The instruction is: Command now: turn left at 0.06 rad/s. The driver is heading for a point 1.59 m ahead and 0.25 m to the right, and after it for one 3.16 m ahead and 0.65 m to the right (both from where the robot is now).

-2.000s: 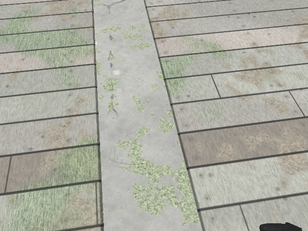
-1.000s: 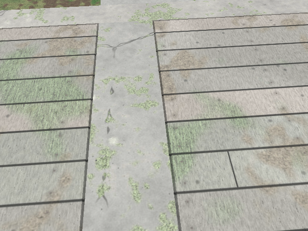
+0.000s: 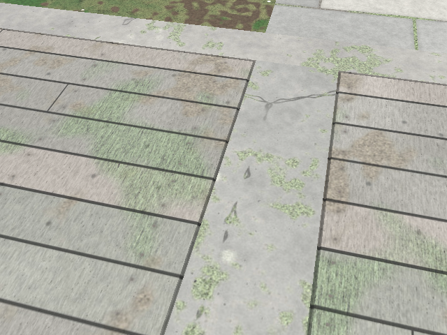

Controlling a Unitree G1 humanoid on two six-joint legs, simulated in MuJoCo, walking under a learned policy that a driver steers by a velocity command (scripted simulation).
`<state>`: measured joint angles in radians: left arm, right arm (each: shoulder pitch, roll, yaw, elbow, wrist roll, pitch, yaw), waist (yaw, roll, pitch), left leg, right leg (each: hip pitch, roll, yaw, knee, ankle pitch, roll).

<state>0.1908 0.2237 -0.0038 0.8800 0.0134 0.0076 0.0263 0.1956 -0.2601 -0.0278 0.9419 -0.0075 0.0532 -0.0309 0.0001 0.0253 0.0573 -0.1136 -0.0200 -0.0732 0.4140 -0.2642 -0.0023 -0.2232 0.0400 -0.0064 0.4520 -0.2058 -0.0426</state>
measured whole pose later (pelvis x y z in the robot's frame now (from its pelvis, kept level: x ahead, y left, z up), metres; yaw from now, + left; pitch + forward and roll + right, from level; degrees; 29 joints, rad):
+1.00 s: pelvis +0.00 +0.02 +0.00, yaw -1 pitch -1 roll +0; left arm 0.27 0.17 -0.01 1.16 0.01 0.01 0.04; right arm 0.30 -0.16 0.02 1.15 -0.01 -0.01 -0.05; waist 0.01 0.00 0.03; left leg -0.09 -0.05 -0.05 0.38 -0.26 0.03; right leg -0.19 0.01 0.02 0.40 -0.18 0.00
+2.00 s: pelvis +0.16 -0.03 +0.00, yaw -1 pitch +0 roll +0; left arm 0.48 0.14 0.02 1.12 0.02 -0.09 0.01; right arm 0.23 -0.20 -0.05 1.02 -0.03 -0.05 0.02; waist 0.02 0.03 0.01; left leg -0.54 0.05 0.04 1.05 -0.22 0.07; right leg 0.00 0.07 -0.07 0.26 -0.28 -0.09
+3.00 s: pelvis +0.72 -0.06 +0.00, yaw +0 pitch +0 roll +0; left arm 0.32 0.20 0.06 1.04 0.02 -0.09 0.00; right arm 0.25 -0.20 -0.05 0.98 -0.03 -0.06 0.01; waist 0.00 0.03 0.05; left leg -0.49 0.06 -0.01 1.12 -0.27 0.07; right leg -0.17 0.08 -0.11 0.33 -0.17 -0.11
